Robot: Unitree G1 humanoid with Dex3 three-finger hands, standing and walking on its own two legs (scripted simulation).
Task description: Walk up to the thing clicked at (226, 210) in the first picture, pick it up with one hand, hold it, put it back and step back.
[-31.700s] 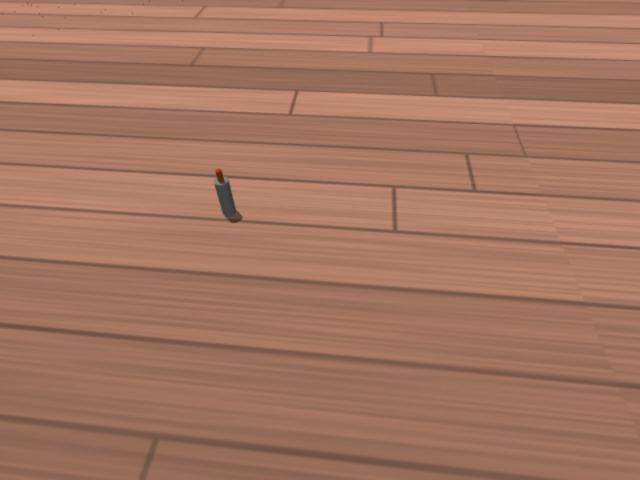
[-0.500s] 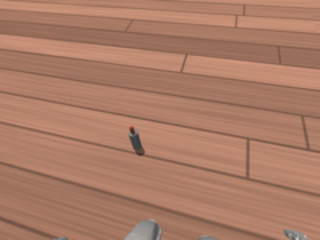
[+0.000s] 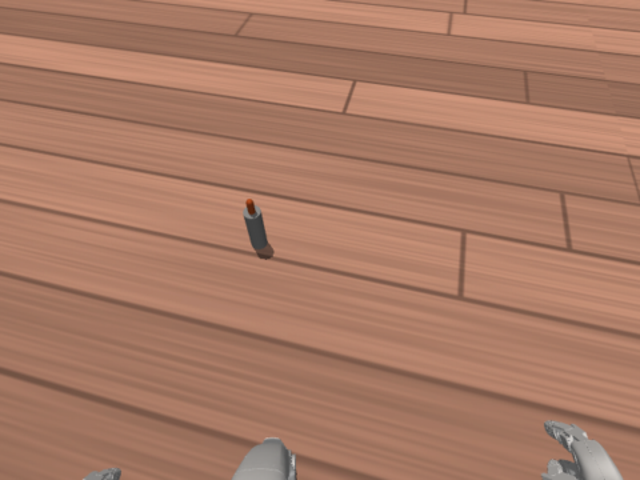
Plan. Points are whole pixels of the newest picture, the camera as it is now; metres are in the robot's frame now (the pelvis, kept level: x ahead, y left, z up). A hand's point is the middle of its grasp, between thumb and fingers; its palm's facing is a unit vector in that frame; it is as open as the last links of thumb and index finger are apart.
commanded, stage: step back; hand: left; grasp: from the side
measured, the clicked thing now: (254, 223) +0.95 +0.30 -0.63
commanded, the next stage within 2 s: stand in 1.20 s
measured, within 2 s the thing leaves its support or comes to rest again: neither
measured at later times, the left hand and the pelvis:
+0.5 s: hand out of the picture -0.05 +0.29 -0.13, palm faces +0.08 -0.92 -0.38, open 7.3 cm; pelvis -0.08 +0.00 +0.02, yaw +5 degrees
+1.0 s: hand out of the picture +0.01 +0.28 -0.14, palm faces +0.10 -0.94 -0.33, open 7.3 cm; pelvis -0.04 +0.01 +0.02, yaw +5 degrees
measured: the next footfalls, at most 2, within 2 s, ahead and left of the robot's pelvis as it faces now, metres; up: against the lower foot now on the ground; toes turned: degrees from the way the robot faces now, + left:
left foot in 0.30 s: +0.01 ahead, +0.14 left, +0.00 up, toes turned +6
right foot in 0.56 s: -0.01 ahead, -0.12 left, +0.00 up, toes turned +4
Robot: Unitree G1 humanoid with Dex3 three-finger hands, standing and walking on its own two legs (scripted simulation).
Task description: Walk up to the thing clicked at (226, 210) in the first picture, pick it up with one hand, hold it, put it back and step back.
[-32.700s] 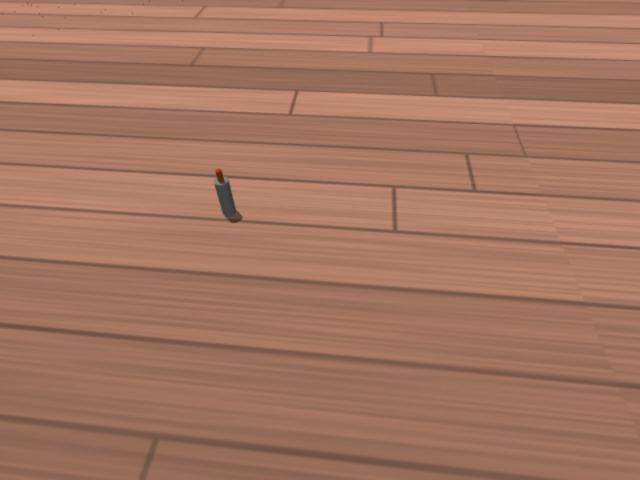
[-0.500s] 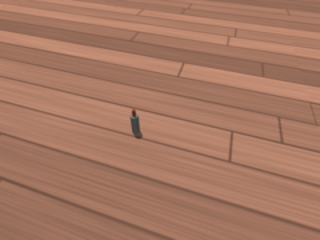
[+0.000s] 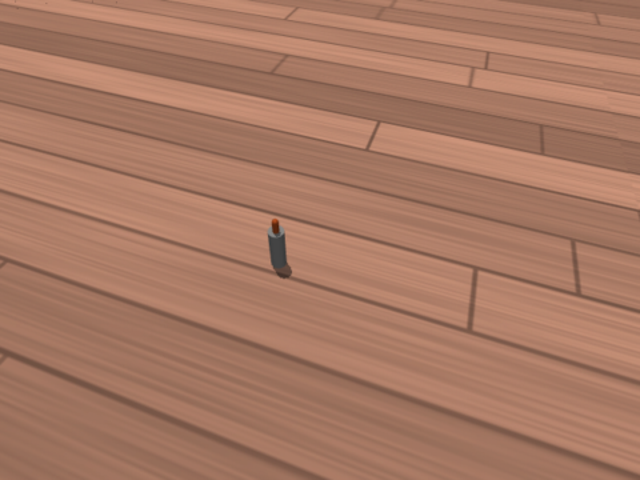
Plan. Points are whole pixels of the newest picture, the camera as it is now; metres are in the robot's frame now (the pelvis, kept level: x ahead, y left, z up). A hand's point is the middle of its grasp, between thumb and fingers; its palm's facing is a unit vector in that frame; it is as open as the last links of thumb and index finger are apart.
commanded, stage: step back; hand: left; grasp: from the side
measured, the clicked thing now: (277, 242) +1.01 +0.21 -0.65
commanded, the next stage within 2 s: stand in 0.20 s
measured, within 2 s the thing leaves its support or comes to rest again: neither
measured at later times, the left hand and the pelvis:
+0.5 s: hand out of the picture +0.10 +0.25 -0.14, palm faces -0.04 -0.94 -0.33, open 7.3 cm; pelvis +0.00 +0.00 +0.01, yaw -1 degrees
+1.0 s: hand out of the picture +0.06 +0.25 -0.15, palm faces -0.05 -0.94 -0.34, open 7.3 cm; pelvis -0.01 -0.01 +0.01, yaw +0 degrees
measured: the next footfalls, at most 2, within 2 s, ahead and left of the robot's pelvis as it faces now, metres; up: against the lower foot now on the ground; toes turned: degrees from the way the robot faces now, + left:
none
